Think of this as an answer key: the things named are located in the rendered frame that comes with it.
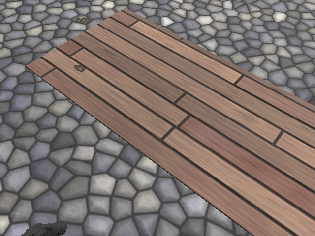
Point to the left robot hand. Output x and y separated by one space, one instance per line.
49 229

